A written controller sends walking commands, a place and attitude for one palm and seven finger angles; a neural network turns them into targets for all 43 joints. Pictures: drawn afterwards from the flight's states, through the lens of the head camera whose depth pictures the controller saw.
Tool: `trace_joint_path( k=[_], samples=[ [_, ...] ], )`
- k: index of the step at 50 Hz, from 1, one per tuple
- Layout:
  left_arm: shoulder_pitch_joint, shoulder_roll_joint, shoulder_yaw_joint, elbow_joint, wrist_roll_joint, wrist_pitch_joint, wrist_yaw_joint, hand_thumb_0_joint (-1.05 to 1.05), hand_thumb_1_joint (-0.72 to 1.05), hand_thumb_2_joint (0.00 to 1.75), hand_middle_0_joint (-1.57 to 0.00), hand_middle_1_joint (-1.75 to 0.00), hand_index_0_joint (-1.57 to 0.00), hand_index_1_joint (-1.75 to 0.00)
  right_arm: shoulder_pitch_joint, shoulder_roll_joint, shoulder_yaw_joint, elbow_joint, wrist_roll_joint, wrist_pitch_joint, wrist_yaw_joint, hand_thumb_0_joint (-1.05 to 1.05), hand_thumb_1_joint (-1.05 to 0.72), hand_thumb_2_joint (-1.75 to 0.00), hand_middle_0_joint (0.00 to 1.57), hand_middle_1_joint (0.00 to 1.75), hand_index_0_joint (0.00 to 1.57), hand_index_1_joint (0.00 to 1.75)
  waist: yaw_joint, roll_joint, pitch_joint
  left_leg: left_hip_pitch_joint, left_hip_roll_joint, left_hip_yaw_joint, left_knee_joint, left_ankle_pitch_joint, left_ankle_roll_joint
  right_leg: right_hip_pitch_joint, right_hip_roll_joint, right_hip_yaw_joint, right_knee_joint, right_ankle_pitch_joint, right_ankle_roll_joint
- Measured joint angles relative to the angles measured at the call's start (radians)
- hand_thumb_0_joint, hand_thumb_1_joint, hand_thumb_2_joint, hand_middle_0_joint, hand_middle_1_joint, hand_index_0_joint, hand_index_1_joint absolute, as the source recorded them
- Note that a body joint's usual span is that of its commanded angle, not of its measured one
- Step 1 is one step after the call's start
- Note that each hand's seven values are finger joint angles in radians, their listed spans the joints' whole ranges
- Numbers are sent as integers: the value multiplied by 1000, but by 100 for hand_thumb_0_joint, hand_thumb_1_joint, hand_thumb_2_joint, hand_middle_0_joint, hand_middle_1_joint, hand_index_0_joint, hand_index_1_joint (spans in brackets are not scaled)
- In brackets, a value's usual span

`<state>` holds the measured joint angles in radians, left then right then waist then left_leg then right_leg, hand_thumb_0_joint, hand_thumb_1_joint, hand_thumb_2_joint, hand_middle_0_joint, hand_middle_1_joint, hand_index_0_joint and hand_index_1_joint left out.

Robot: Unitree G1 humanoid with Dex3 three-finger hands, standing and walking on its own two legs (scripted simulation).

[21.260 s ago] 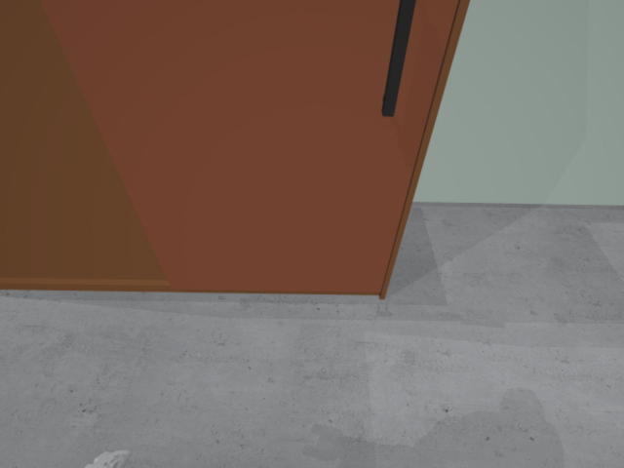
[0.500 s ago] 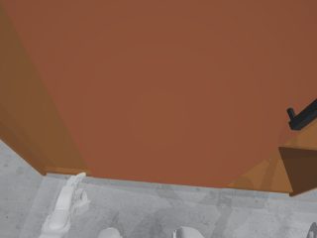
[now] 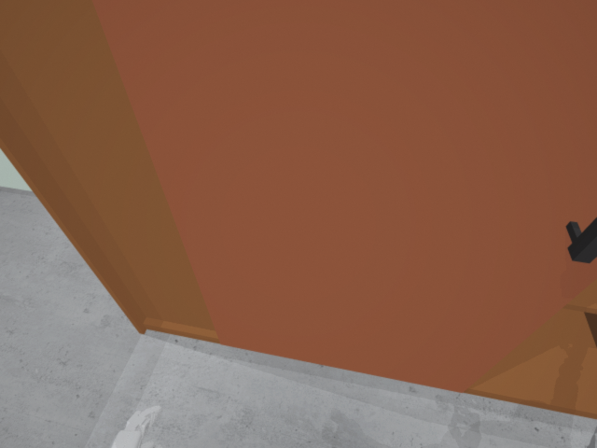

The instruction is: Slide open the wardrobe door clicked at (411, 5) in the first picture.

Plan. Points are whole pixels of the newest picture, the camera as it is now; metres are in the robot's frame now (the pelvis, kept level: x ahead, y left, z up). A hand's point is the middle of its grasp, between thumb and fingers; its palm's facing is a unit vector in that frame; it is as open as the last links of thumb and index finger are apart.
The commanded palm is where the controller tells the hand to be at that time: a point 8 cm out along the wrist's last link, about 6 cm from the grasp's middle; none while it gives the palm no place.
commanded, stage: stop walking and hold the door there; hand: right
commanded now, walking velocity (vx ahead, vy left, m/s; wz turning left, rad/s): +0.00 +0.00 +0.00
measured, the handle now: out of the picture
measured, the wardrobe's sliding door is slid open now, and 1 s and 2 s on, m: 0.47 0.47 0.47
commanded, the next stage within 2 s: loosen the grip on the handle in 1.78 s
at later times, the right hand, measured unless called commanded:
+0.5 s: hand out of the picture +0.39 -0.33 +0.19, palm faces +0.53 +0.82 -0.22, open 6.3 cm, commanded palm +0.35 -0.37 +0.17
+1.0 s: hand out of the picture +0.39 -0.33 +0.19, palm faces +0.31 +0.94 -0.12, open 5.8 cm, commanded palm +0.35 -0.36 +0.17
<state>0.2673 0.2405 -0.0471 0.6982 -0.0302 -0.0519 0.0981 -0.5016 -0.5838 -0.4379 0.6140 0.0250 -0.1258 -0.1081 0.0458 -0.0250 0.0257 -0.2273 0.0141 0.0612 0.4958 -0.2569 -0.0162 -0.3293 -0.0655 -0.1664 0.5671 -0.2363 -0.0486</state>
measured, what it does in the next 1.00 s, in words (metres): steps to the right: right foot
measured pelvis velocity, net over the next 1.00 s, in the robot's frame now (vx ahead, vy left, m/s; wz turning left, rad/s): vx -0.04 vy -0.09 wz -0.02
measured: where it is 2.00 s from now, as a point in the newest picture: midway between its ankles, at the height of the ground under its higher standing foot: outside the picture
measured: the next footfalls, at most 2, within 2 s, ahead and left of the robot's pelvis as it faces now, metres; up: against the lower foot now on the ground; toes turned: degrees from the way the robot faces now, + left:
right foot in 0.72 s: +0.05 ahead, -0.16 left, +0.00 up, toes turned -7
left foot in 1.40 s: -0.08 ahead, +0.07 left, +0.00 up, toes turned +3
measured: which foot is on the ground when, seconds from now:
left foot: down 0.00-0.74, up 0.76-1.00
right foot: down 0.00-0.52, up 0.54-0.70, down 0.72-1.00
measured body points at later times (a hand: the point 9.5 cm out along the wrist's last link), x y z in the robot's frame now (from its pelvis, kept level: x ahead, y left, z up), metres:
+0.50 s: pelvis -0.02 +0.00 +0.00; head -0.02 +0.00 +0.45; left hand +0.05 +0.29 -0.11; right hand +0.36 -0.37 +0.21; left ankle +0.00 +0.13 -0.73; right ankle +0.05 -0.08 -0.73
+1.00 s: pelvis -0.04 -0.09 +0.01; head +0.01 -0.13 +0.46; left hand +0.12 +0.11 -0.09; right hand +0.36 -0.38 +0.20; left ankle -0.07 +0.04 -0.68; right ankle +0.01 -0.16 -0.73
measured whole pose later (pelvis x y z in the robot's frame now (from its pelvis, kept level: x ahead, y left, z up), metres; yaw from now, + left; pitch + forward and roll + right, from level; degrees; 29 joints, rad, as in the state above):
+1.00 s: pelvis -0.04 -0.09 +0.01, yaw -1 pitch +1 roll +3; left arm 0.19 0.14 -0.08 0.68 -0.02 -0.08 0.07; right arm -0.67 -0.40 -0.19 0.48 0.05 -0.08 -0.09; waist -0.02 0.02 0.09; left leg -0.38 -0.02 0.05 0.90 -0.40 -0.03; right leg -0.31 -0.02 -0.10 0.45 -0.16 -0.08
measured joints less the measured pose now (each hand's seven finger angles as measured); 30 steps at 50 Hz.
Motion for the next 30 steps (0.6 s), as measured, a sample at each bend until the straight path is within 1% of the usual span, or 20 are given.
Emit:
trace_joint_path(
  k=[5, 9, 14, 22, 24, 25, 27, 30],
  samples=[
    [8, 25, 13, 25, -10, 15, 14, 1, 90, 89, -21, -30, -20, -30, -52, -3, 4, 101, -2, -1, 5, -9, -65, -76, 46, 140, 25, 135, 8, -10, -12, -11, 4, -8, -2, 11, -6, 2, 5, -9, -25, 26, -6],
    [24, 46, 24, 29, -12, 15, 23, 1, 90, 89, -21, -30, -20, -30, -86, -12, 15, 171, -4, -9, 7, -8, -65, -76, 46, 140, 27, 136, 12, -2, -28, -16, 7, -17, -6, 23, -9, 6, 9, -19, -41, 40, -14],
    [45, 60, 33, 27, -14, 8, 29, 1, 90, 89, -21, -30, -20, -30, -122, -25, 22, 235, -9, -24, 6, -8, -66, -75, 46, 140, 27, 136, 19, 11, -34, -28, 15, -17, 1, 26, -6, 7, 18, -21, -63, 59, -17],
    [67, 69, 40, 45, -15, 4, 24, 1, 90, 89, -20, -30, -20, -30, -148, -29, 27, 282, -10, -39, 10, -8, -66, -77, 46, 140, 27, 136, 5, -2, -32, -23, 1, -12, -14, 34, -1, 0, 4, -15, -53, 56, -5],
    [69, 73, 44, 47, -15, 8, 22, 1, 90, 89, -20, -30, -20, -30, -147, -28, 30, 286, -11, -44, 15, -9, -66, -77, 46, 140, 27, 137, 5, -9, -32, -22, 1, -9, -11, 30, -2, -5, 3, -11, -42, 49, -5],
    [69, 76, 47, 47, -15, 12, 21, 1, 90, 89, -20, -30, -20, -30, -146, -25, 32, 287, -14, -48, 19, -9, -66, -78, 46, 140, 28, 137, 6, -13, -33, -22, 3, -7, -7, 26, -3, -8, 5, -7, -33, 42, 0],
    [66, 86, 55, 49, -15, 22, 17, 1, 90, 89, -20, -30, -20, -30, -146, -15, 36, 287, -20, -57, 27, -10, -65, -79, 46, 140, 29, 137, 6, -21, -31, -22, 11, -3, 3, 17, -8, -22, 21, 17, 2, 0, 24],
    [51, 104, 69, 58, -18, 35, 13, 1, 91, 89, -20, -30, -20, -30, -147, 12, 53, 269, -23, -62, 39, -12, -64, -80, 46, 140, 33, 138, -5, -25, -21, -19, 35, -9, 16, 9, -22, -47, 62, 85, 122, -122, 46]
  ],
)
